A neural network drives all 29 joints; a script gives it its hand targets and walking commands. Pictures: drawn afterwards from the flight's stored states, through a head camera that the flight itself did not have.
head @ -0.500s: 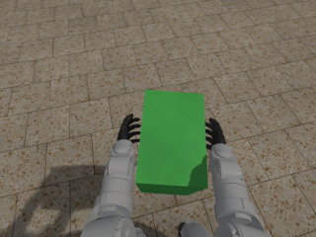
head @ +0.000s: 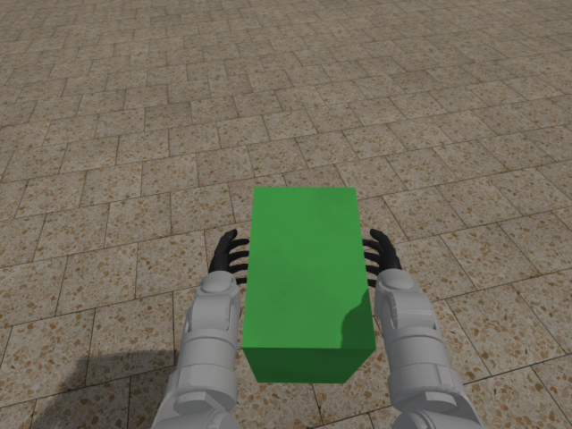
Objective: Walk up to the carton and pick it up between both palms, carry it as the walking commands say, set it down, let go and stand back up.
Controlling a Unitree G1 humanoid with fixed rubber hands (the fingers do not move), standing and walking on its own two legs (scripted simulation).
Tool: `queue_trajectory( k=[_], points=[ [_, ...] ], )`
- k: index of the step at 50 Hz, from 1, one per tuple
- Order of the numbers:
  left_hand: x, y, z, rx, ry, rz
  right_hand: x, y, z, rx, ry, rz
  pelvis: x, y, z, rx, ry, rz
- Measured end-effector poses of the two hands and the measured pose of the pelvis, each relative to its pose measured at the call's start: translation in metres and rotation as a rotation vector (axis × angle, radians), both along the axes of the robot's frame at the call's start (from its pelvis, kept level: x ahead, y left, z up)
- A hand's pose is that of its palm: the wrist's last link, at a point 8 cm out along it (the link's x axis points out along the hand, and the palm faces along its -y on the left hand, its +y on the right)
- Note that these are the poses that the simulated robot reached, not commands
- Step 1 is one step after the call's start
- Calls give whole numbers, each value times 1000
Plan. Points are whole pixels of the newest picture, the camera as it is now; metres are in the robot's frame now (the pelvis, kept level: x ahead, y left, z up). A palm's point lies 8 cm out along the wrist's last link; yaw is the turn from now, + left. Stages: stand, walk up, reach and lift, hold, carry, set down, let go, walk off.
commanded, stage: reach and lift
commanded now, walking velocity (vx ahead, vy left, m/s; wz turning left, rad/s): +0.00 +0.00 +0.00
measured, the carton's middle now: (302, 292) +0.35 -0.03 -0.05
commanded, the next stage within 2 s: none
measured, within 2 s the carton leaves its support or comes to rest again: neither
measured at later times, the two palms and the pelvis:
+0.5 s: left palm (218, 268) +0.33 +0.09 +0.07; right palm (398, 272) +0.30 -0.16 +0.07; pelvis +0.01 +0.01 +0.01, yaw -1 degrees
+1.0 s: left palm (209, 274) +0.33 +0.10 +0.07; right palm (387, 264) +0.32 -0.15 +0.07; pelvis +0.02 -0.02 +0.01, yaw -1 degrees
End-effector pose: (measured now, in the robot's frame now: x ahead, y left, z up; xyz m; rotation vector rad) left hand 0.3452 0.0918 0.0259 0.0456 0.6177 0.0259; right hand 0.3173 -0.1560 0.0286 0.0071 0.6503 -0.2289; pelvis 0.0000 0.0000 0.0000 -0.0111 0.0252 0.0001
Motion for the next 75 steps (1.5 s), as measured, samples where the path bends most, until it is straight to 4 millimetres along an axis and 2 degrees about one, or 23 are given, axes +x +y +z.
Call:
queue_trajectory(
  k=[13,21,30,38,47,62,75],
  points=[
    [-13,3,27,7,4,-19,-15,3,28,7,1,-19,2,9,5,1,-119,-6],
    [-11,-1,45,2,-2,-20,-18,0,41,26,-8,-38,6,10,5,1,-172,-13],
    [-11,2,40,12,40,13,-11,2,35,29,37,1,10,3,6,7,-183,-22],
    [-10,6,48,20,18,52,1,5,39,5,17,63,16,-8,9,10,-174,-12],
    [-15,8,46,18,33,68,1,6,40,-16,35,98,17,-16,10,12,-183,-7],
    [-27,22,44,7,29,91,-5,20,40,-15,33,111,7,-9,7,11,-191,-6],
    [-28,21,47,19,22,76,-11,20,39,-11,28,102,5,-3,6,11,-192,-14]
  ],
)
